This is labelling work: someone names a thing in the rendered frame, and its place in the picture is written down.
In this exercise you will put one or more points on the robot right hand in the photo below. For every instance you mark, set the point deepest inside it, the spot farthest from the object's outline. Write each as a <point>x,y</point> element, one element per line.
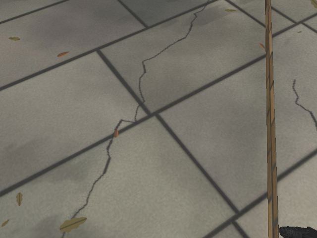
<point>297,232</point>

